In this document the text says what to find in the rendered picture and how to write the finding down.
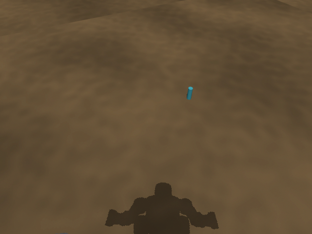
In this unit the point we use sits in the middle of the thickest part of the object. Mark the can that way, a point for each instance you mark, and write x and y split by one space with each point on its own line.
189 94

